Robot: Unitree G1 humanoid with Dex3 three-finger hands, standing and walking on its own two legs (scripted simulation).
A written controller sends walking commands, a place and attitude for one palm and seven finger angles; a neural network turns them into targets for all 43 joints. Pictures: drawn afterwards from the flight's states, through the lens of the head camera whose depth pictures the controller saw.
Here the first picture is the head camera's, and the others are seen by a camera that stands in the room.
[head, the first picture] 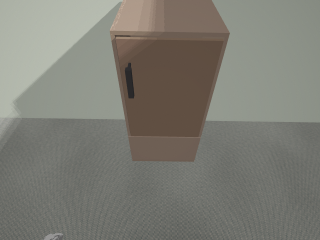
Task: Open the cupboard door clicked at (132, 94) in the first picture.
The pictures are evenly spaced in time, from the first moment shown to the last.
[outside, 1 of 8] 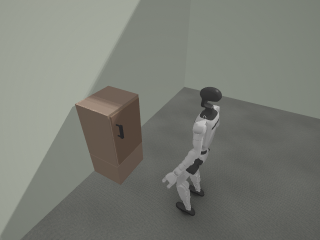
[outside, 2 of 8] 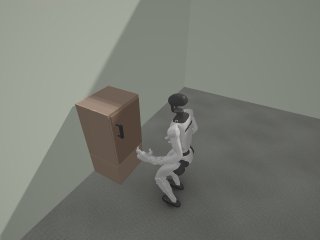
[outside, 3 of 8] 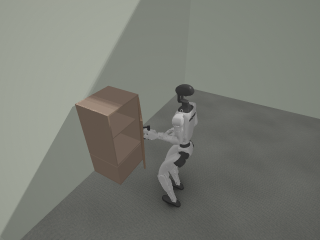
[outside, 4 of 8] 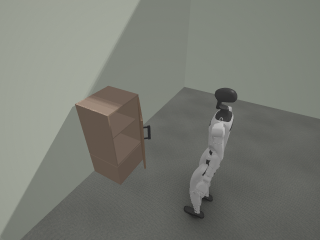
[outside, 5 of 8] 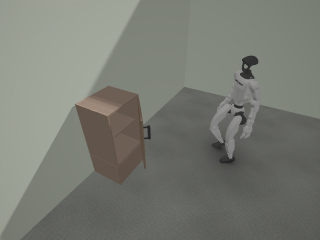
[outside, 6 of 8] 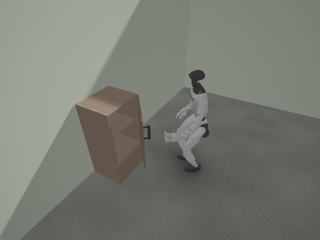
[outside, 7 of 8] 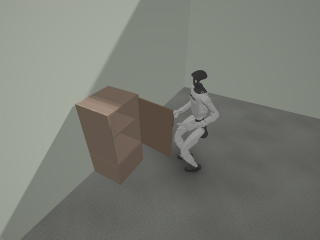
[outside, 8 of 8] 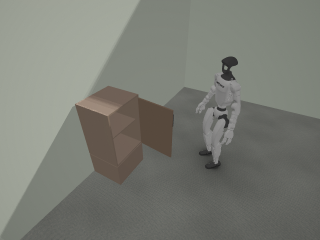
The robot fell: no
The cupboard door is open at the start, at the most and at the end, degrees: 0 85 84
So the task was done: yes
